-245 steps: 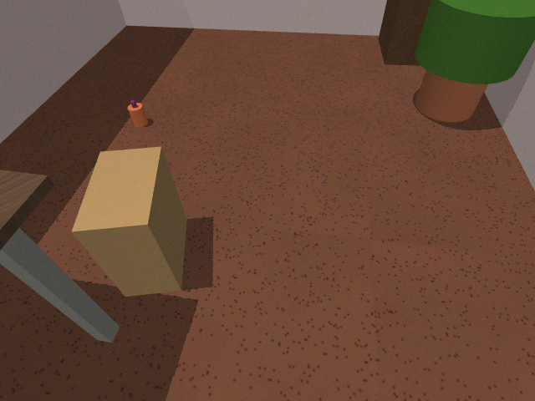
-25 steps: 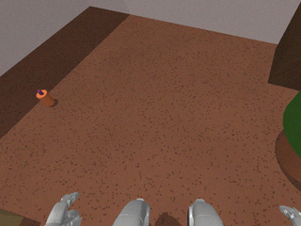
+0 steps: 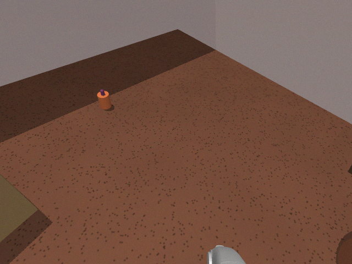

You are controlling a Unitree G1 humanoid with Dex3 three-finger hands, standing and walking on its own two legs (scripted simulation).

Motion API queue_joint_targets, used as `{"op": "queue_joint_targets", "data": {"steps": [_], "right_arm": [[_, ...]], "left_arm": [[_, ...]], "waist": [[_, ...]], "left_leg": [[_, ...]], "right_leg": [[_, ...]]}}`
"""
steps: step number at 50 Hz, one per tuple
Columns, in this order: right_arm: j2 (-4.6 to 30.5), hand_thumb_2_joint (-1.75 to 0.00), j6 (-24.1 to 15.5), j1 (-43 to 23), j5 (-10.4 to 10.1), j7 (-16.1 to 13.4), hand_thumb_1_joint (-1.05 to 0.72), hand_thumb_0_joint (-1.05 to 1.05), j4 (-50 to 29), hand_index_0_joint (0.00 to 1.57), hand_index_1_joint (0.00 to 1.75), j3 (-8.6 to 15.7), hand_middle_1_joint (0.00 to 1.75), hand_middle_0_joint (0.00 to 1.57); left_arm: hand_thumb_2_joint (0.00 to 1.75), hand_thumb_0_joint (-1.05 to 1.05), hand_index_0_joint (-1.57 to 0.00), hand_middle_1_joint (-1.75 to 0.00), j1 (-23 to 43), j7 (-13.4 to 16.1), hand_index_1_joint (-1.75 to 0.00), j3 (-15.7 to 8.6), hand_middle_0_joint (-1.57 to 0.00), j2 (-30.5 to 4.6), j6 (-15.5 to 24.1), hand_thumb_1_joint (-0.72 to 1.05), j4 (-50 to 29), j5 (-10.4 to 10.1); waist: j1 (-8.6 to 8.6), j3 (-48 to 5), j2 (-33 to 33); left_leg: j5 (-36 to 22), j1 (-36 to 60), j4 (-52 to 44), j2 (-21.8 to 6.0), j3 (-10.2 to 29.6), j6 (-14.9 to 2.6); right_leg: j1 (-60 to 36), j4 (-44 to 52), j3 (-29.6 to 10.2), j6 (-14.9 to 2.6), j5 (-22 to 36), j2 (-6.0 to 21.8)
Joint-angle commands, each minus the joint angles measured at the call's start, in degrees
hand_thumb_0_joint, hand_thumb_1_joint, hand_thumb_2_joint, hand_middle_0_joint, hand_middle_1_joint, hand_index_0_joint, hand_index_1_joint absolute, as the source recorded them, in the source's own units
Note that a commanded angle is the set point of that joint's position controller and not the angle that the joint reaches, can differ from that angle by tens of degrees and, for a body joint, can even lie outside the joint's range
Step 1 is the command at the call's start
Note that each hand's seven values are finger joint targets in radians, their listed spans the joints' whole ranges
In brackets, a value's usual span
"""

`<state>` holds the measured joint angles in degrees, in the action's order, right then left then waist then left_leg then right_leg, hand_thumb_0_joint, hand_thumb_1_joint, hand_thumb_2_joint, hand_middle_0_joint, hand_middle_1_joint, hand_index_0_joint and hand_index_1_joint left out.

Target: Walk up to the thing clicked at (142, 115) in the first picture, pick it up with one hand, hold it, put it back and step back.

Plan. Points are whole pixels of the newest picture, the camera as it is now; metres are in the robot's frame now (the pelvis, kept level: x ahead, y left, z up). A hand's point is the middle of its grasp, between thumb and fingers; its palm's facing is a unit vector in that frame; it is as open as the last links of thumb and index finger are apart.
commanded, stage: walk up
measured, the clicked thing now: (103, 98) +1.42 +0.54 -0.68
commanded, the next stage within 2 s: stand in 1.82 s
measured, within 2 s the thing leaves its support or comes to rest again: neither
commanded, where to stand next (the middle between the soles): +0.13 -0.01 m, yaw +13 degrees
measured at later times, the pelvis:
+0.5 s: pelvis +0.05 -0.03 +0.01, yaw +9 degrees
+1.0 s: pelvis +0.06 -0.03 -0.01, yaw +13 degrees
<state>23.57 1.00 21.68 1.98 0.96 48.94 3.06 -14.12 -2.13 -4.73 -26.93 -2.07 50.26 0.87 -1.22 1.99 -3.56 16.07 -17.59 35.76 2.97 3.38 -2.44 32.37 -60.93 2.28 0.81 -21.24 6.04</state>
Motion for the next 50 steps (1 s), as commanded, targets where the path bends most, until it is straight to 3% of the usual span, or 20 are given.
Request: {"op": "queue_joint_targets", "data": {"steps": [1,7,10,11,12,14,18,23,26,29,30,31,32,36,42,43,44,46,48,50], "right_arm": [[17.28,-0.9,-3.02,-5.49,-0.39,-1.86,-0.9,0.0,-5.8,0.2,0.3,4.64,0.3,0.2],[16.65,-0.9,-2.84,-0.14,-0.11,-1.58,-0.9,0.0,-4.94,0.2,0.3,4.79,0.3,0.2],[14.86,-0.9,-2.33,-3.14,-0.8,-1.49,-0.9,0.0,-6.05,0.2,0.3,3.82,0.3,0.2],[10.3,-0.9,-2.55,-3.09,-1.71,-1.53,-0.9,0.0,-6.45,0.2,0.3,2.23,0.3,0.2],[6.43,-0.9,-2.94,-3.57,-2.4,-1.46,-0.9,0.0,-7.55,0.2,0.3,0.84,0.3,0.2],[13.52,-0.9,-3.4,-4.71,-0.85,-2.64,-0.9,0.0,-6.03,0.2,0.3,2.84,0.3,0.2],[9.8,-0.9,-4.22,-5.3,-1.23,-1.33,-0.9,0.0,-3.56,0.2,0.3,2.01,0.3,0.2],[7.35,-0.9,-3.88,-7.9,-2.09,-0.8,-0.9,0.0,-3.2,0.2,0.3,1.7,0.3,0.2],[6.75,-0.9,-4.13,-9.64,-2.2,-1.26,-0.9,0.0,-2.69,0.2,0.3,1.85,0.3,0.2],[9.97,-0.9,-4.79,-4.55,-1.47,-2.23,-0.9,0.0,-0.1,0.2,0.3,3.19,0.3,0.2],[13.18,-0.9,-4.96,-4.1,-0.93,-2.56,-0.9,0.0,-0.41,0.2,0.3,3.93,0.3,0.2],[14.75,-0.9,-5.06,-5.72,-0.7,-2.88,-0.9,0.0,-2.22,0.2,0.3,3.63,0.3,0.2],[16.1,-0.9,-4.67,-8.71,-2.01,-2.89,-0.9,0.0,-2.33,0.2,0.3,3.97,0.3,0.2],[13.0,-0.9,-3.73,-15.96,-1.5,-3.02,-0.9,0.0,-2.55,0.2,0.3,2.47,0.3,0.2],[11.82,-0.9,-1.57,-19.45,-1.42,-1.59,-0.9,0.0,-1.3,0.2,0.3,2.01,0.3,0.2],[10.67,-0.9,-1.2,-19.77,-1.47,-1.41,-0.9,0.0,-1.26,0.2,0.3,1.76,0.3,0.2],[9.49,-0.9,-0.8,-20.32,-1.59,-1.21,-0.9,0.0,-1.13,0.2,0.3,1.7,0.3,0.2],[9.82,-0.9,-0.4,-18.27,-1.23,-0.74,-0.9,0.0,1.52,0.2,0.3,2.66,0.3,0.2],[9.1,-0.9,-1.35,-15.25,-1.78,-0.29,-0.9,0.0,3.74,0.2,0.3,2.09,0.3,0.2],[8.47,-0.9,-2.06,-17.32,-1.82,-0.44,-0.9,0.0,3.83,0.2,0.3,1.65,0.3,0.2]], "left_arm": [[0.9,0.0,-0.2,-0.3,-2.13,0.8,-0.3,-3.24,-0.2,-10.3,1.15,0.9,-2.93,0.52],[0.9,0.0,-0.2,-0.3,2.17,0.98,-0.3,-2.03,-0.2,-8.69,3.8,0.9,-5.03,0.98],[0.9,0.0,-0.2,-0.3,-3.38,1.74,-0.3,-1.55,-0.2,-6.8,5.47,0.9,-2.83,0.9],[0.9,0.0,-0.2,-0.3,-6.82,2.37,-0.3,-1.83,-0.2,-8.54,6.28,0.9,-2.43,1.47],[0.9,0.0,-0.2,-0.3,-7.53,2.74,-0.3,-2.76,-0.2,-13.5,6.8,0.9,-2.72,2.08],[0.9,0.0,-0.2,-0.3,-1.82,2.18,-0.3,-3.94,-0.2,-17.48,6.2,0.9,-4.33,1.49],[0.9,0.0,-0.2,-0.3,-7.15,2.86,-0.3,-1.42,-0.2,-9.7,6.96,0.9,-2.47,0.22],[0.9,0.0,-0.2,-0.3,-3.37,2.47,-0.3,-1.48,-0.2,-9.14,5.47,0.9,-4.63,0.54],[0.9,0.0,-0.2,-0.3,-3.06,2.23,-0.3,-1.21,-0.2,-9.01,4.38,0.9,-5.19,0.06],[0.9,0.0,-0.2,-0.3,-1.28,2.27,-0.3,0.65,-0.2,-5.81,3.56,0.9,-5.96,-0.78],[0.9,0.0,-0.2,-0.3,-3.27,2.27,-0.3,1.27,-0.2,-3.48,3.4,0.9,-5.91,-1.2],[0.9,0.0,-0.2,-0.3,-5.73,2.44,-0.3,1.52,-0.2,-2.09,2.64,0.9,-5.68,-2.07],[0.9,0.0,-0.2,-0.3,-6.46,3.08,-0.3,0.33,-0.2,-6.4,1.47,0.9,-3.63,-2.05],[0.9,0.0,-0.2,-0.3,-5.35,2.35,-0.3,0.08,-0.2,-7.35,1.09,0.9,-0.06,-1.16],[0.9,0.0,-0.2,-0.3,-8.12,2.69,-0.3,-0.17,-0.2,-6.7,2.72,0.9,5.5,-0.43],[0.9,0.0,-0.2,-0.3,-7.81,2.88,-0.3,-0.26,-0.2,-7.49,3.09,0.9,5.47,-0.02],[0.9,0.0,-0.2,-0.3,-4.68,2.95,-0.3,-0.66,-0.2,-10.28,3.31,0.9,4.24,0.64],[0.9,0.0,-0.2,-0.3,7.16,2.91,-0.3,-0.59,-0.2,-12.4,3.35,0.9,1.34,1.42],[0.9,0.0,-0.2,-0.3,9.94,3.13,-0.3,0.83,-0.2,-8.32,4.49,0.9,1.01,0.59],[0.9,0.0,-0.2,-0.3,6.36,2.92,-0.3,1.16,-0.2,-6.71,5.04,0.9,2.92,-0.23]], "waist": [[2.36,1.32,12.52],[-0.88,0.75,11.4],[2.98,-1.43,8.6],[4.65,-4.07,2.23],[4.99,-3.58,-9.1],[4.36,1.95,-6.9],[4.56,3.61,-3.61],[4.72,1.32,-9.48],[4.43,-0.03,-7.67],[0.0,-4.2,1.26],[-0.04,-6.28,9.62],[1.58,-9.1,13.71],[1.55,-9.47,12.1],[2.71,-4.55,13.36],[3.78,-3.65,11.53],[4.08,-2.24,8.69],[3.5,1.01,2.66],[-0.57,5.5,-4.4],[-2.2,3.08,2.57],[0.5,-2.35,3.93]], "left_leg": [[22.17,-2.46,-19.12,-9.57,19.12,-6.69],[14.54,2.39,-12.91,-13.73,24.64,-11.77],[4.65,-3.66,-3.93,-9.85,18.74,-9.09],[3.07,-8.12,5.03,-5.51,13.96,-5.37],[9.58,-19.05,16.18,2.35,5.45,-1.48],[15.09,-24.68,22.46,-3.24,3.48,0.1],[6.41,-19.77,16.51,-0.52,0.77,0.25],[-1.48,-9.63,7.31,-1.21,-5.67,1.68],[-8.68,-1.49,0.68,-0.76,-7.59,1.47],[-16.01,14.02,-5.25,-1.65,-4.43,-1.03],[-21.02,18.82,-6.55,-9.5,7.29,-3.97],[-23.18,16.41,-11.11,-22.16,25.2,-10.55],[-14.6,10.85,-12.9,-24.64,26.94,-15.73],[-0.49,-1.19,-13.28,-15.5,13.68,-8.79],[14.16,-8.75,-11.22,-10.85,9.88,-4.22],[16.72,-10.25,-9.84,-9.43,8.46,-2.5],[19.39,-10.36,-8.07,-5.98,6.31,-0.52],[12.25,1.1,9.4,-1.66,0.28,1.52],[0.92,6.09,-0.85,-4.64,1.98,0.4],[-8.17,5.43,-6.94,-7.73,7.98,-1.5]], "right_leg": [[0.0,2.53,-0.97,0.38,1.97,-0.82],[-3.3,18.0,-2.36,-1.62,-7.45,-3.62],[-18.37,34.61,-1.51,-3.51,1.01,-5.73],[-26.39,40.88,-10.41,-4.12,1.16,0.08],[-32.28,46.53,-27.46,-7.5,-4.07,12.68],[-26.98,46.55,-38.44,-17.66,-8.17,24.36],[-31.12,37.81,-11.21,-6.62,33.89,9.02],[-26.22,35.12,-1.18,-9.2,39.72,6.25],[-21.46,31.21,0.28,-9.07,34.57,6.22],[-12.27,19.64,1.96,-5.93,23.98,3.97],[-5.92,12.96,2.97,-3.56,11.88,0.5],[-4.58,6.51,-0.01,-1.94,-12.07,-3.62],[-9.86,3.65,-3.12,-1.89,-15.52,-0.68],[-13.62,10.9,-3.47,-2.44,-10.86,0.24],[-23.22,28.94,0.75,-1.86,2.12,-4.09],[-22.36,32.45,-2.0,-2.63,1.31,-2.22],[-14.4,38.74,-10.26,-4.3,-11.43,2.97],[1.57,46.32,-19.79,-8.75,-25.19,11.8],[-2.28,39.82,-9.54,-5.79,-8.58,6.43],[-11.4,34.55,-4.82,-2.6,5.39,1.82]]}}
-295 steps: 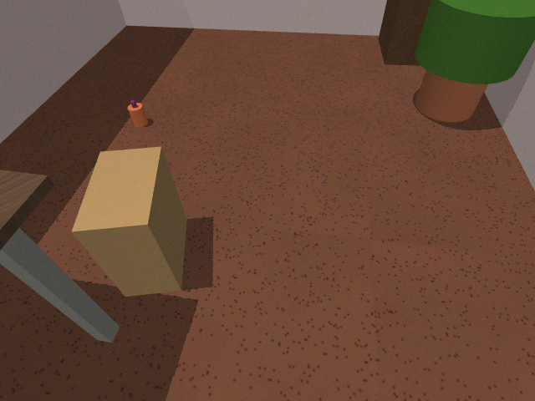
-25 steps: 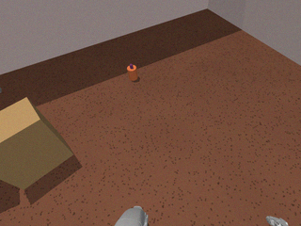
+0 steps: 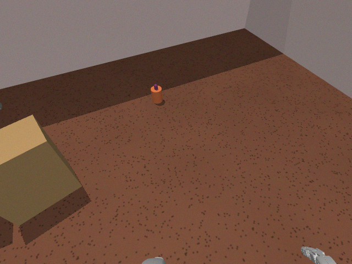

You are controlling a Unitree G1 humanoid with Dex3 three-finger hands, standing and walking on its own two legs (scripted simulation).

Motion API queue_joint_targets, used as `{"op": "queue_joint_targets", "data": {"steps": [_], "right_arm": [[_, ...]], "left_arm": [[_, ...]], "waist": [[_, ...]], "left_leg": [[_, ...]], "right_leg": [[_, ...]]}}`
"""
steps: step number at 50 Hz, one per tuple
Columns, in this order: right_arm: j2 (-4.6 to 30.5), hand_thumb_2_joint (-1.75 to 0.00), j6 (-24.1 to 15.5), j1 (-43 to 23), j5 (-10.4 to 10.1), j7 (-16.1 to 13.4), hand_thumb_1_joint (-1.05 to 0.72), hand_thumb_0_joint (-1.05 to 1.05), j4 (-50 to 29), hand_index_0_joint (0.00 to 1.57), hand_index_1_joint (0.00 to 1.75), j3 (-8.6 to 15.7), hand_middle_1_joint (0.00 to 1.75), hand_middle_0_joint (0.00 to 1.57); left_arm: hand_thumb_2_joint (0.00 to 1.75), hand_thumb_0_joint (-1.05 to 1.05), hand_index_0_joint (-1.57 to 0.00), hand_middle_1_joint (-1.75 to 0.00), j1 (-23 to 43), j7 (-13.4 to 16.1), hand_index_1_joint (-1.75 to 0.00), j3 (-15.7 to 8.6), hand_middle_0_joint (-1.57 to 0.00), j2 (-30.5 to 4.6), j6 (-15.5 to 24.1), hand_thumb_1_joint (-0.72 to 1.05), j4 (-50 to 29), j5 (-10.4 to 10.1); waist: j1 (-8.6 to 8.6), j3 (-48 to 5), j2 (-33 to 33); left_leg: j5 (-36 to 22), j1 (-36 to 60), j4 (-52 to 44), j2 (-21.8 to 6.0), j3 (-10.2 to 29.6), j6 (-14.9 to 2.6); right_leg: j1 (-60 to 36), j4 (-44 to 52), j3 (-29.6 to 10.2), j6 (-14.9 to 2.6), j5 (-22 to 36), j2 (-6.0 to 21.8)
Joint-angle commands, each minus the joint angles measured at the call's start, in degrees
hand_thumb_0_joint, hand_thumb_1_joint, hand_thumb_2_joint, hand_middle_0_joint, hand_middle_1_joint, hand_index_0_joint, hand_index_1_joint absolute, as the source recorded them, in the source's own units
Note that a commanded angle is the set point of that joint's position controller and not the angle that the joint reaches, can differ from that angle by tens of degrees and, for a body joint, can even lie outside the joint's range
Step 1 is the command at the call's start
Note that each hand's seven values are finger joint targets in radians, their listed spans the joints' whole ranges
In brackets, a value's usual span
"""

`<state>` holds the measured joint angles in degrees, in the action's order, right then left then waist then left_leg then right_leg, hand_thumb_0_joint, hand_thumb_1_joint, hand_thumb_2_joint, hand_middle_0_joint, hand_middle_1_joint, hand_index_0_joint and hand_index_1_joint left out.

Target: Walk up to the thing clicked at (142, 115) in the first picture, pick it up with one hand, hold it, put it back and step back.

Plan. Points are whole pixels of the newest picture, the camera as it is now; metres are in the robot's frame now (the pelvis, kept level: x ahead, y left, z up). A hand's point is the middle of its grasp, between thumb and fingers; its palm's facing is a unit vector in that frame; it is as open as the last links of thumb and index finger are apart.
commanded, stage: walk up
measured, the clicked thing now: (156, 92) +1.46 +0.25 -0.67
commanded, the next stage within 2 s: stand in 0.82 s
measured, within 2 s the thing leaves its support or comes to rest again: neither
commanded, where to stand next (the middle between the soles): +0.07 +0.00 m, yaw +0 degrees
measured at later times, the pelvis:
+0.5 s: pelvis +0.02 -0.01 +0.02, yaw +2 degrees
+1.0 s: pelvis +0.03 -0.01 +0.02, yaw +2 degrees
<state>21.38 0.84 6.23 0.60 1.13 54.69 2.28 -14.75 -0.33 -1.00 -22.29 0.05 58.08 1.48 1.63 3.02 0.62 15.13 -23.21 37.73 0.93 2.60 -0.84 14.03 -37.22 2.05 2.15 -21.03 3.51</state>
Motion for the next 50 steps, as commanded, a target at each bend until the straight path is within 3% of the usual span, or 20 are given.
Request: {"op": "queue_joint_targets", "data": {"steps": [1,3,4,6,8,10,18,23,36,40,41,44,48,50], "right_arm": [[11.47,-0.9,-1.92,-3.54,-0.29,-0.72,-0.9,0.0,-2.42,0.2,0.3,2.34,0.3,0.2],[12.29,-0.9,-1.6,-4.51,-0.15,-0.52,-0.9,0.0,-1.88,0.2,0.3,2.08,0.3,0.2],[12.27,-0.9,-1.44,-4.2,-0.26,-0.43,-0.9,0.0,-0.89,0.2,0.3,1.95,0.3,0.2],[12.52,-0.9,-1.6,-3.7,-0.2,-0.42,-0.9,0.0,0.38,0.2,0.3,1.83,0.3,0.2],[12.55,-0.9,-1.91,-3.75,-0.06,-0.46,-0.9,0.0,1.39,0.2,0.3,1.38,0.3,0.2],[12.35,-0.9,-2.0,-3.89,-0.22,-0.52,-0.9,0.0,2.15,0.2,0.3,1.1,0.3,0.2],[12.21,-0.9,-1.64,-4.13,-0.43,-0.94,-0.9,0.0,4.58,0.2,0.3,1.04,0.3,0.2],[12.09,-0.9,-1.56,-3.89,-0.47,-1.0,-0.9,0.0,5.59,0.2,0.3,1.2,0.3,0.2],[11.8,-0.9,-0.9,-6.39,-0.2,-0.68,-0.9,0.0,5.89,0.2,0.3,1.24,0.3,0.2],[11.95,-0.9,-0.96,-6.21,-0.13,-0.71,-0.9,0.0,5.81,0.2,0.3,1.11,0.3,0.2],[10.22,-0.9,-1.43,-5.65,-0.12,-0.8,-0.9,0.0,6.28,0.2,0.3,0.37,0.3,0.2],[11.62,-0.9,-1.73,-6.57,0.03,-1.13,-0.9,0.0,6.48,0.2,0.3,0.64,0.3,0.2],[11.25,-0.9,-1.99,-6.68,-0.11,-1.38,-0.9,0.0,6.86,0.2,0.3,0.64,0.3,0.2],[11.06,-0.9,-2.09,-6.16,-0.18,-1.49,-0.9,0.0,7.22,0.2,0.3,0.6,0.3,0.2]], "left_arm": [[0.9,0.0,-0.2,-0.3,5.91,0.89,-0.3,-2.48,-0.2,-11.97,2.74,0.9,-4.32,-0.92],[0.9,0.0,-0.2,-0.3,6.05,0.61,-0.3,-2.48,-0.2,-12.68,2.24,0.9,-3.89,-0.85],[0.9,0.0,-0.2,-0.3,7.41,0.64,-0.3,-2.45,-0.2,-12.86,2.2,0.9,-3.69,-0.68],[0.9,0.0,-0.2,-0.3,8.19,0.71,-0.3,-2.22,-0.2,-12.56,2.24,0.9,-3.03,-0.85],[0.9,0.0,-0.2,-0.3,6.8,0.83,-0.3,-2.06,-0.2,-11.92,2.24,0.9,-1.74,-1.48],[0.9,0.0,-0.2,-0.3,6.94,0.95,-0.3,-2.02,-0.2,-12.16,2.29,0.9,-1.17,-1.59],[0.9,0.0,-0.2,-0.3,9.97,1.12,-0.3,-2.05,-0.2,-12.26,1.87,0.9,0.59,-1.56],[0.9,0.0,-0.2,-0.3,12.1,1.25,-0.3,-2.31,-0.2,-12.6,1.94,0.9,1.09,-1.46],[0.9,0.0,-0.2,-0.3,14.03,0.96,-0.3,-2.66,-0.2,-12.03,1.46,0.9,2.14,-0.93],[0.9,0.0,-0.2,-0.3,13.49,0.83,-0.3,-2.79,-0.2,-11.91,1.47,0.9,2.05,-0.88],[0.9,0.0,-0.2,-0.3,11.75,0.74,-0.3,-2.15,-0.2,-10.21,1.1,0.9,3.22,-1.1],[0.9,0.0,-0.2,-0.3,11.16,0.7,-0.3,-1.94,-0.2,-9.88,0.84,0.9,3.6,-1.03],[0.9,0.0,-0.2,-0.3,10.39,0.77,-0.3,-2.03,-0.2,-10.4,1.18,0.9,4.05,-0.99],[0.9,0.0,-0.2,-0.3,9.68,0.8,-0.3,-2.17,-0.2,-10.51,1.1,0.9,4.44,-1.0]], "waist": [[-1.46,-4.77,-1.68],[-1.25,-2.71,-3.83],[-1.63,-1.05,-3.96],[-1.83,-2.31,-1.72],[-0.74,-3.28,1.59],[-0.47,-4.76,1.33],[-0.96,-6.63,2.15],[-1.37,-7.88,0.69],[-1.62,-4.53,0.01],[-1.47,-6.11,0.5],[-1.33,-7.77,-0.74],[-1.15,-6.17,1.97],[-1.13,-6.97,1.54],[-1.08,-6.62,1.86]], "left_leg": [[-3.35,9.96,-9.9,-5.98,9.46,-3.48],[8.77,6.01,-11.58,-4.99,9.5,-2.57],[8.64,5.04,-12.2,-4.64,9.14,-2.08],[3.8,7.31,-13.63,-5.14,9.42,-1.85],[-1.51,6.95,-14.72,-6.32,11.06,-2.39],[-7.24,7.43,-14.25,-6.33,10.3,-2.38],[-11.91,8.46,-15.28,-6.16,9.83,-2.03],[-21.09,11.38,-12.48,-5.5,7.2,-1.65],[-12.91,11.64,-15.47,-5.34,7.65,-1.08],[-14.65,12.13,-15.5,-5.37,7.65,-1.08],[-15.64,14.84,-17.08,-6.78,7.97,-0.75],[-10.53,13.1,-19.13,-7.06,9.23,-0.37],[-17.87,15.57,-17.69,-6.99,7.57,-0.3],[-17.14,15.43,-18.43,-6.95,7.51,-0.12]], "right_leg": [[4.59,11.29,-4.14,-3.57,3.88,3.37],[3.64,15.87,-6.0,-3.9,-8.25,4.51],[2.99,16.53,-6.05,-4.13,-9.14,5.05],[1.62,14.15,-4.49,-4.46,-4.16,4.51],[-1.52,13.28,-2.17,-3.95,0.57,2.93],[-4.44,14.73,-2.4,-3.99,3.69,3.3],[-8.41,16.81,-1.81,-3.76,7.84,3.74],[-9.11,16.7,-1.62,-3.67,14.46,5.25],[-6.39,20.02,-0.94,-3.48,6.3,5.21],[-8.51,19.71,-0.65,-3.51,8.3,5.0],[-8.3,19.93,-1.57,-2.92,7.24,4.58],[-8.58,20.3,-1.46,-2.65,6.15,3.85],[-8.95,21.05,-2.16,-2.32,10.64,4.55],[-9.39,20.95,-1.98,-2.32,10.41,4.18]]}}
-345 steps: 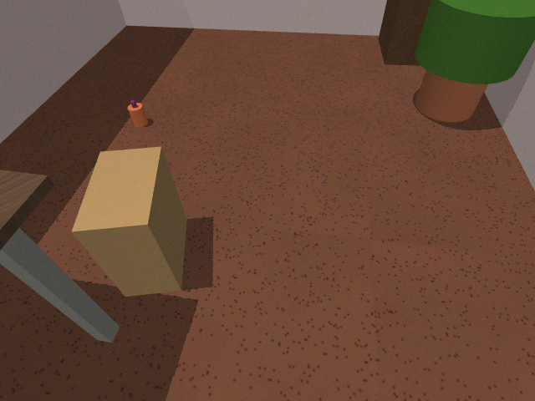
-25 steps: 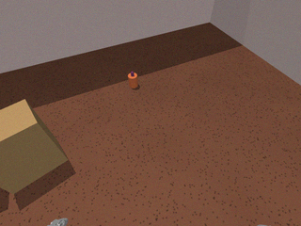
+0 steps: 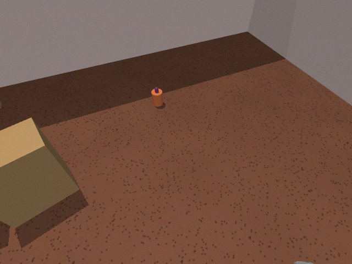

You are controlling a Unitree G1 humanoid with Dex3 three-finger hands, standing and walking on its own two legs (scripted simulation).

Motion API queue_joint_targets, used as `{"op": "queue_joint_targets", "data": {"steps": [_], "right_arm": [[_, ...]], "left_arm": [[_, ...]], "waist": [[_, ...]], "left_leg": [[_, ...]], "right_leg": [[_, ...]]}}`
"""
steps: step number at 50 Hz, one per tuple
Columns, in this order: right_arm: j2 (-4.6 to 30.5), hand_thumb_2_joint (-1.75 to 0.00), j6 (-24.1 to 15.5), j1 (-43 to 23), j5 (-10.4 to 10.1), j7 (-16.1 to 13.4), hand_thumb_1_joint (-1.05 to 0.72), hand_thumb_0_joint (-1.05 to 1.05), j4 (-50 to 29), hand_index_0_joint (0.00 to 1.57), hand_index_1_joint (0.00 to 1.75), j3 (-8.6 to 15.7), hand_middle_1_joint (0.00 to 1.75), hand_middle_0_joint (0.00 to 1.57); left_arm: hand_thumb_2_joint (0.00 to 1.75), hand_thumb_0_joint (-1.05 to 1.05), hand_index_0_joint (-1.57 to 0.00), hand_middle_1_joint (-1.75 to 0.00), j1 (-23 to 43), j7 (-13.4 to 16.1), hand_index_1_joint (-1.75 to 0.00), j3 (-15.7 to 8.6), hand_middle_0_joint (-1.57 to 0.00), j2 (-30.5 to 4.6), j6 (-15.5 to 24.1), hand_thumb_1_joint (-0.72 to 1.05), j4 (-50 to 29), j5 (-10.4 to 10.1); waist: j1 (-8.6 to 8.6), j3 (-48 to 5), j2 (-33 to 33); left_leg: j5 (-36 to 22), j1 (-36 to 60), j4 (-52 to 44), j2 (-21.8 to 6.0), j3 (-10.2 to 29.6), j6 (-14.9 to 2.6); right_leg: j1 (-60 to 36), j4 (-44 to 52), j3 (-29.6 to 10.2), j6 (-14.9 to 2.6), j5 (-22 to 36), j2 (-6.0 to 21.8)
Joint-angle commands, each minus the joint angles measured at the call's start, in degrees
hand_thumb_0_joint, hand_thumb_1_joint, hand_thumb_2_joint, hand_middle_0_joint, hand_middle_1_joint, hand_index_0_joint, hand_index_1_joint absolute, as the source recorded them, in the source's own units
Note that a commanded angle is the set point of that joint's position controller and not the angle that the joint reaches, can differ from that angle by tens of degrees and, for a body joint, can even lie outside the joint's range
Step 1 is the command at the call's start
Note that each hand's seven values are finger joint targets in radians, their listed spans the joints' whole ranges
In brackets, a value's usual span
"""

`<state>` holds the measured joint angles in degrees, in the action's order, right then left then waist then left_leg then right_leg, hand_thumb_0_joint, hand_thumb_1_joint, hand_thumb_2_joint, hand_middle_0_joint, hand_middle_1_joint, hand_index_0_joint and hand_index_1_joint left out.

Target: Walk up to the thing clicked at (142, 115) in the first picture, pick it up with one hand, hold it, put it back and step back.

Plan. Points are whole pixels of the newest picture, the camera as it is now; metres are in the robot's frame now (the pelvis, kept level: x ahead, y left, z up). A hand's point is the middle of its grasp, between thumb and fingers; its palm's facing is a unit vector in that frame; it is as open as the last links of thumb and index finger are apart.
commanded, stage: stand
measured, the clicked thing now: (157, 95) +1.43 +0.22 -0.69
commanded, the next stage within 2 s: none
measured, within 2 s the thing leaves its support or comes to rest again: neither
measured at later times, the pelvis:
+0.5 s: pelvis +0.01 -0.01 +0.00, yaw -1 degrees
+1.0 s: pelvis +0.01 -0.02 +0.00, yaw -2 degrees
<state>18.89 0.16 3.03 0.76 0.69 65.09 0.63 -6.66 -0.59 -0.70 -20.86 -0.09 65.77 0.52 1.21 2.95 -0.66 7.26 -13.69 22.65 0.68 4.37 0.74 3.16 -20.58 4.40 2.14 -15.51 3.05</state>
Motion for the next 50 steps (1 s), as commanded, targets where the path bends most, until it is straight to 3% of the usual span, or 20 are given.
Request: {"op": "queue_joint_targets", "data": {"steps": [1,5,9,11,15,16,20,21,22,25,26,27,32,35,37,41,43,49,50], "right_arm": [[12.95,-0.9,-1.39,-3.18,-0.34,-1.09,-0.9,0.0,-3.23,0.2,0.3,2.14,0.3,0.2],[12.8,-0.9,-1.27,-3.4,-0.48,-1.01,-0.9,0.0,-3.0,0.2,0.3,2.11,0.3,0.2],[12.41,-0.9,-1.35,-2.84,-0.45,-0.96,-0.9,0.0,-2.93,0.2,0.3,1.96,0.3,0.2],[12.4,-0.9,-1.51,-2.53,-0.37,-1.01,-0.9,0.0,-3.0,0.2,0.3,1.97,0.3,0.2],[12.83,-0.9,-1.31,-1.8,-0.46,-1.14,-0.9,0.0,-2.76,0.2,0.3,1.88,0.3,0.2],[12.41,-0.9,-1.35,-2.44,-0.3,-1.13,-0.9,0.0,-2.98,0.2,0.3,1.79,0.3,0.2],[12.48,-0.9,-1.4,-2.13,-0.33,-1.1,-0.9,0.0,-3.07,0.2,0.3,1.75,0.3,0.2],[12.83,-0.9,-1.4,-1.39,-0.47,-1.14,-0.9,0.0,-2.83,0.2,0.3,1.74,0.3,0.2],[12.59,-0.9,-1.48,-1.82,-0.29,-1.15,-0.9,0.0,-2.94,0.2,0.3,1.72,0.3,0.2],[12.69,-0.9,-1.38,-1.75,-0.41,-1.24,-0.9,0.0,-2.92,0.2,0.3,1.58,0.3,0.2],[12.4,-0.9,-1.44,-1.96,-0.32,-1.22,-0.9,0.0,-3.23,0.2,0.3,1.53,0.3,0.2],[12.62,-0.9,-1.31,-1.32,-0.57,-1.23,-0.9,0.0,-2.94,0.2,0.3,1.44,0.3,0.2],[12.89,-0.9,-1.46,-1.33,-0.42,-1.32,-0.9,0.0,-2.92,0.2,0.3,1.3,0.3,0.2],[12.81,-0.9,-1.59,-1.29,-0.33,-1.33,-0.9,0.0,-3.22,0.2,0.3,1.21,0.3,0.2],[13.05,-0.9,-1.58,-0.58,-0.43,-1.35,-0.9,0.0,-3.07,0.2,0.3,1.1,0.3,0.2],[12.99,-0.9,-1.39,-0.7,-0.5,-1.42,-0.9,0.0,-3.1,0.2,0.3,0.95,0.3,0.2],[13.16,-0.9,-1.52,-1.08,-0.32,-1.43,-0.9,0.0,-3.22,0.2,0.3,1.07,0.3,0.2],[13.23,-0.9,-1.51,-0.85,-0.48,-1.4,-0.9,0.0,-3.23,0.2,0.3,0.95,0.3,0.2],[13.31,-0.9,-1.46,-1.33,-0.46,-1.39,-0.9,0.0,-3.19,0.2,0.3,0.95,0.3,0.2]], "left_arm": [[0.9,0.0,-0.2,-0.3,1.51,1.06,-0.3,-2.4,-0.2,-11.85,1.19,0.9,-3.17,-0.02],[0.9,0.0,-0.2,-0.3,1.06,1.03,-0.3,-2.18,-0.2,-11.24,1.23,0.9,-3.01,0.19],[0.9,0.0,-0.2,-0.3,0.61,1.14,-0.3,-2.29,-0.2,-11.35,1.39,0.9,-3.15,0.17],[0.9,0.0,-0.2,-0.3,0.57,1.24,-0.3,-2.43,-0.2,-11.42,1.56,0.9,-3.53,0.04],[0.9,0.0,-0.2,-0.3,1.06,1.12,-0.3,-2.59,-0.2,-11.13,1.21,0.9,-3.72,0.11],[0.9,0.0,-0.2,-0.3,0.17,1.11,-0.3,-2.64,-0.2,-11.17,1.2,0.9,-3.64,0.07],[0.9,0.0,-0.2,-0.3,0.91,1.2,-0.3,-2.61,-0.2,-11.35,1.3,0.9,-4.17,0.03],[0.9,0.0,-0.2,-0.3,1.18,1.11,-0.3,-2.65,-0.2,-11.42,1.3,0.9,-4.25,0.05],[0.9,0.0,-0.2,-0.3,1.35,1.16,-0.3,-2.8,-0.2,-11.71,1.28,0.9,-4.53,0.0],[0.9,0.0,-0.2,-0.3,0.84,1.17,-0.3,-2.88,-0.2,-11.7,1.19,0.9,-4.35,0.01],[0.9,0.0,-0.2,-0.3,0.83,1.2,-0.3,-2.78,-0.2,-11.58,1.19,0.9,-4.56,-0.02],[0.9,0.0,-0.2,-0.3,1.19,1.17,-0.3,-2.79,-0.2,-11.47,1.17,0.9,-4.47,-0.08],[0.9,0.0,-0.2,-0.3,1.21,1.09,-0.3,-2.81,-0.2,-11.42,1.01,0.9,-4.76,-0.16],[0.9,0.0,-0.2,-0.3,0.54,1.19,-0.3,-2.88,-0.2,-11.79,1.11,0.9,-4.96,-0.18],[0.9,0.0,-0.2,-0.3,0.69,1.2,-0.3,-2.78,-0.2,-11.66,1.2,0.9,-4.9,-0.28],[0.9,0.0,-0.2,-0.3,1.49,1.18,-0.3,-2.8,-0.2,-11.9,1.0,0.9,-5.21,-0.16],[0.9,0.0,-0.2,-0.3,0.81,1.14,-0.3,-2.72,-0.2,-11.73,1.02,0.9,-5.35,-0.05],[0.9,0.0,-0.2,-0.3,1.02,1.09,-0.3,-2.59,-0.2,-11.74,1.07,0.9,-5.43,-0.1],[0.9,0.0,-0.2,-0.3,0.66,1.11,-0.3,-2.49,-0.2,-11.57,1.03,0.9,-5.26,-0.06]], "waist": [[-0.66,-5.69,2.94],[-0.83,-3.57,1.58],[-0.82,-3.9,0.7],[-0.76,-5.42,0.88],[-1.06,-3.49,1.78],[-0.43,-4.42,1.94],[-0.68,-3.37,0.64],[-1.01,-3.98,0.91],[-0.71,-4.7,1.08],[-0.71,-4.75,0.9],[-0.64,-5.27,0.6],[-1.0,-4.43,0.64],[-0.81,-4.41,1.11],[-0.53,-6.25,0.9],[-0.75,-5.57,0.39],[-0.97,-4.61,0.69],[-0.68,-5.33,1.28],[-0.88,-4.53,0.84],[-0.67,-3.93,1.05]], "left_leg": [[-9.08,5.46,-3.46,-6.56,5.5,-1.62],[-5.49,4.77,-3.89,-6.25,4.96,-1.59],[-7.68,6.2,-3.46,-6.24,4.45,-1.6],[-12.16,7.11,-2.32,-6.61,4.03,-1.76],[-7.05,4.8,-4.14,-6.23,4.04,-1.24],[-7.67,5.91,-3.53,-6.41,4.02,-1.45],[-11.06,5.6,-2.93,-6.54,3.78,-1.3],[-9.6,5.79,-3.23,-6.4,3.63,-1.22],[-12.2,6.22,-2.51,-6.63,3.36,-1.29],[-10.56,6.64,-2.81,-6.54,3.6,-1.31],[-13.65,7.31,-1.97,-6.76,3.11,-1.42],[-11.48,6.68,-2.69,-6.65,3.32,-1.24],[-11.59,7.04,-2.8,-7.0,3.33,-1.18],[-17.14,8.26,-1.48,-7.21,2.68,-1.4],[-17.49,8.0,-1.51,-7.18,2.38,-1.47],[-13.85,7.41,-2.66,-7.23,2.52,-1.29],[-15.89,8.13,-1.97,-7.29,2.36,-1.27],[-14.01,7.81,-2.72,-7.24,2.33,-1.25],[-11.56,7.66,-3.08,-7.25,2.59,-1.31]], "right_leg": [[2.04,4.56,-4.31,-2.43,4.65,4.76],[3.29,5.98,-4.6,-2.5,3.01,4.95],[3.49,6.16,-4.83,-2.45,4.61,5.08],[2.15,5.52,-4.82,-2.3,8.46,5.3],[1.75,5.76,-4.67,-2.34,4.2,4.77],[1.75,5.75,-4.74,-2.47,4.86,4.98],[2.27,6.15,-4.84,-2.41,7.03,5.16],[1.82,6.25,-4.98,-2.45,6.17,5.16],[1.14,5.74,-4.89,-2.5,8.73,5.37],[1.44,5.99,-4.97,-2.4,7.8,5.12],[1.19,5.56,-4.74,-2.36,11.11,5.36],[1.69,6.02,-4.8,-2.37,8.37,5.09],[1.63,6.04,-5.27,-2.61,8.01,5.12],[0.09,5.05,-4.8,-2.29,14.91,5.25],[0.06,4.9,-4.63,-2.1,15.81,5.21],[0.78,5.47,-4.91,-2.4,11.61,5.06],[0.85,5.25,-4.75,-2.3,13.69,4.99],[1.3,5.85,-5.01,-2.43,11.71,4.96],[1.9,6.34,-5.11,-2.45,9.04,4.85]]}}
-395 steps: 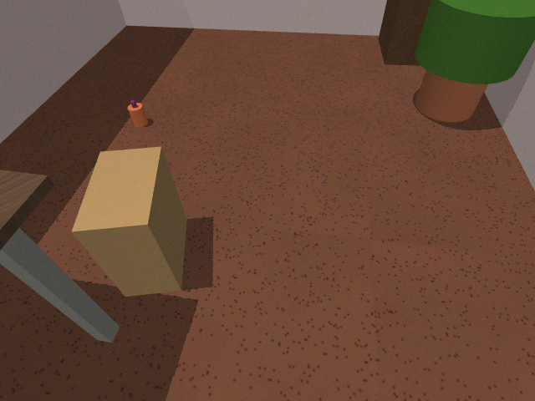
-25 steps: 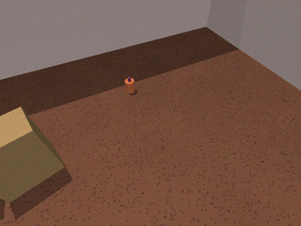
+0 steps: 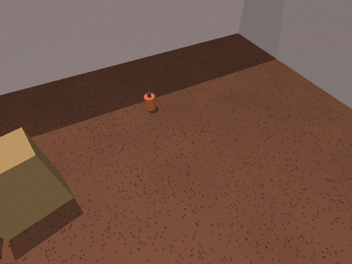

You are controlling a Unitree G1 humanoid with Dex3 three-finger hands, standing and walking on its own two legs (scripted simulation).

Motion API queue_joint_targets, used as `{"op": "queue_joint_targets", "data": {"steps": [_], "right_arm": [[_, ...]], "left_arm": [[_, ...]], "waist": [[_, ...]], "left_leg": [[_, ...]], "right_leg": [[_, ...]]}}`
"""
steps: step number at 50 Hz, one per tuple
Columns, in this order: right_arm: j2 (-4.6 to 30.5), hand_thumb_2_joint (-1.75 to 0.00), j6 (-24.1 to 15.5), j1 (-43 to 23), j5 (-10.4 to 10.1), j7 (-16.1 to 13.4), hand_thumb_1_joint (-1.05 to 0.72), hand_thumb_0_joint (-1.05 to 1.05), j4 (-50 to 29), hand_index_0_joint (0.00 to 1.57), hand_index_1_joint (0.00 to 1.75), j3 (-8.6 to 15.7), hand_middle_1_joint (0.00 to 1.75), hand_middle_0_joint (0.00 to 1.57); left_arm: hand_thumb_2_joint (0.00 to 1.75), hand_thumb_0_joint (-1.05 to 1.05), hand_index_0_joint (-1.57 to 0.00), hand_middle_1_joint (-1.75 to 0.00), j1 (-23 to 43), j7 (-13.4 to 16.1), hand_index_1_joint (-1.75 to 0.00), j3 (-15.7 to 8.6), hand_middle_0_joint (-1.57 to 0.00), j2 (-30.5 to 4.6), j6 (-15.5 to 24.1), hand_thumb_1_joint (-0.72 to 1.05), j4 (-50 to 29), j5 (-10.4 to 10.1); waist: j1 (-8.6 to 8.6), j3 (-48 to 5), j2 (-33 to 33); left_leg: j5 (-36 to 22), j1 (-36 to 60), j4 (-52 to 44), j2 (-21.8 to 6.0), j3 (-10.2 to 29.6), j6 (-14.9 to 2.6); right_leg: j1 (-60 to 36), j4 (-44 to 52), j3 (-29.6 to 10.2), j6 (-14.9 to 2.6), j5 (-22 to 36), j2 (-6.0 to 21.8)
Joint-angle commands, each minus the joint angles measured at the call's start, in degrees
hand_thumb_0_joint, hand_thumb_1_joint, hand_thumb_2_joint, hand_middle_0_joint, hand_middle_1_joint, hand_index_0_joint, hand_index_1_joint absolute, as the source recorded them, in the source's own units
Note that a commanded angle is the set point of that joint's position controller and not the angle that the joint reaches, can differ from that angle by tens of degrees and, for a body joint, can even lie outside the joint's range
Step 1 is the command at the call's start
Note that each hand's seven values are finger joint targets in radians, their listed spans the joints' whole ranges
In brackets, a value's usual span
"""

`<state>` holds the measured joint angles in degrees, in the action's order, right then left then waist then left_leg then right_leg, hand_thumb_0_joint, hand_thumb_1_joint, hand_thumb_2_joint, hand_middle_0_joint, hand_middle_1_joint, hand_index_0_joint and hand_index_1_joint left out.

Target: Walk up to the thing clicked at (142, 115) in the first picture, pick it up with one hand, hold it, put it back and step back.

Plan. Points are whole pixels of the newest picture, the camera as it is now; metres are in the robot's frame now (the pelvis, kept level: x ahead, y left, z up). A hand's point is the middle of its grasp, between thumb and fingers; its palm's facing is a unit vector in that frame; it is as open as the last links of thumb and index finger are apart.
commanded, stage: stand
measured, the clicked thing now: (149, 100) +1.41 +0.27 -0.70
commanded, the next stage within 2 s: none
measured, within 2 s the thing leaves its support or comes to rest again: neither
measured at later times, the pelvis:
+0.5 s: pelvis +0.00 +0.01 +0.00, yaw +0 degrees
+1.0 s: pelvis +0.00 +0.01 +0.00, yaw +0 degrees
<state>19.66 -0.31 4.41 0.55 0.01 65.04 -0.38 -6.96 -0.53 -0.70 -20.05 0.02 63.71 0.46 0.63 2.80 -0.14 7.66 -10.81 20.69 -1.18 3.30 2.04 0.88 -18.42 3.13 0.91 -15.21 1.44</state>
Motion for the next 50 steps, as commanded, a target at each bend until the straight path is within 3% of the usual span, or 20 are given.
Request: {"op": "queue_joint_targets", "data": {"steps": [1,17,21,24,35,39,40,44,48,50], "right_arm": [[12.4,-0.9,-0.97,-2.76,-0.17,-0.66,-0.9,0.0,-3.26,0.2,0.3,2.07,0.3,0.2],[12.87,-0.9,-1.05,-1.89,-0.1,-0.44,-0.9,0.0,-2.98,0.2,0.3,2.42,0.3,0.2],[12.4,-0.9,-1.1,-1.75,-0.09,-0.48,-0.9,0.0,-3.0,0.2,0.3,2.31,0.3,0.2],[12.62,-0.9,-1.02,-0.99,-0.16,-0.46,-0.9,0.0,-2.96,0.2,0.3,2.24,0.3,0.2],[12.47,-0.9,-0.95,-0.8,-0.18,-0.59,-0.9,0.0,-3.0,0.2,0.3,2.06,0.3,0.2],[12.94,-0.9,-0.96,-1.35,-0.19,-0.61,-0.9,0.0,-2.99,0.2,0.3,2.16,0.3,0.2],[12.85,-0.9,-1.02,-1.09,-0.14,-0.58,-0.9,0.0,-3.12,0.2,0.3,2.25,0.3,0.2],[12.92,-0.9,-1.03,-1.16,-0.16,-0.6,-0.9,0.0,-3.07,0.2,0.3,2.36,0.3,0.2],[12.84,-0.9,-1.02,-1.01,-0.19,-0.44,-0.9,0.0,-3.02,0.2,0.3,2.4,0.3,0.2],[12.83,-0.9,-1.16,-1.26,-0.11,-0.49,-0.9,0.0,-3.25,0.2,0.3,2.52,0.3,0.2]], "left_arm": [[0.9,0.0,-0.2,-0.3,1.07,1.06,-0.3,-2.53,-0.2,-12.41,0.93,0.9,-3.26,0.02],[0.9,0.0,-0.2,-0.3,-0.26,0.76,-0.3,-2.38,-0.2,-12.45,1.05,0.9,-3.02,0.13],[0.9,0.0,-0.2,-0.3,-0.27,0.9,-0.3,-2.39,-0.2,-12.77,1.14,0.9,-3.22,0.03],[0.9,0.0,-0.2,-0.3,-0.15,0.93,-0.3,-2.27,-0.2,-12.77,1.16,0.9,-3.32,0.1],[0.9,0.0,-0.2,-0.3,-0.45,1.18,-0.3,-2.14,-0.2,-12.9,1.07,0.9,-3.49,0.0],[0.9,0.0,-0.2,-0.3,-0.96,1.04,-0.3,-1.94,-0.2,-12.49,0.9,0.9,-3.36,0.2],[0.9,0.0,-0.2,-0.3,-0.64,1.08,-0.3,-2.08,-0.2,-12.79,0.99,0.9,-3.59,0.22],[0.9,0.0,-0.2,-0.3,-0.98,1.02,-0.3,-2.05,-0.2,-12.69,0.99,0.9,-3.47,0.17],[0.9,0.0,-0.2,-0.3,-0.77,0.89,-0.3,-2.11,-0.2,-12.73,0.96,0.9,-3.31,0.29],[0.9,0.0,-0.2,-0.3,-1.11,0.92,-0.3,-2.34,-0.2,-13.09,1.11,0.9,-3.59,0.34]], "waist": [[-0.15,-3.61,0.29],[-0.18,-2.62,1.0],[-0.08,-3.45,0.39],[-0.49,-2.95,0.43],[-0.32,-4.28,0.1],[-0.19,-2.56,1.39],[-0.33,-3.56,0.72],[-0.2,-3.07,0.89],[-0.52,-1.28,0.98],[-0.2,-3.49,1.04]], "left_leg": [[-11.81,4.25,-1.01,-5.37,3.7,-2.67],[-5.57,3.77,-2.73,-5.25,4.67,-2.83],[-10.18,4.23,-1.8,-5.32,4.36,-2.84],[-8.66,3.7,-1.82,-5.04,4.09,-2.81],[-14.41,4.09,-0.62,-5.38,3.72,-2.9],[-8.01,3.48,-2.13,-5.22,4.21,-2.74],[-10.45,4.14,-1.52,-5.25,3.96,-2.86],[-8.67,4.03,-1.91,-5.4,4.26,-2.95],[-3.62,2.42,-3.55,-5.03,4.86,-2.76],[-6.98,4.13,-2.34,-5.23,4.53,-2.96]], "right_leg": [[4.02,4.28,-3.78,-1.22,8.64,6.53],[5.52,4.82,-4.5,-1.63,2.64,6.4],[4.66,4.33,-4.45,-1.4,6.68,6.58],[4.97,4.52,-4.49,-1.32,6.21,6.55],[3.07,3.36,-3.96,-1.02,11.75,6.75],[4.73,4.22,-4.1,-1.31,5.08,6.4],[4.26,3.81,-4.16,-1.33,7.66,6.61],[4.67,4.15,-4.3,-1.53,5.09,6.57],[5.63,4.4,-4.23,-1.57,1.69,6.28],[4.73,3.97,-4.47,-1.66,4.74,6.52]]}}
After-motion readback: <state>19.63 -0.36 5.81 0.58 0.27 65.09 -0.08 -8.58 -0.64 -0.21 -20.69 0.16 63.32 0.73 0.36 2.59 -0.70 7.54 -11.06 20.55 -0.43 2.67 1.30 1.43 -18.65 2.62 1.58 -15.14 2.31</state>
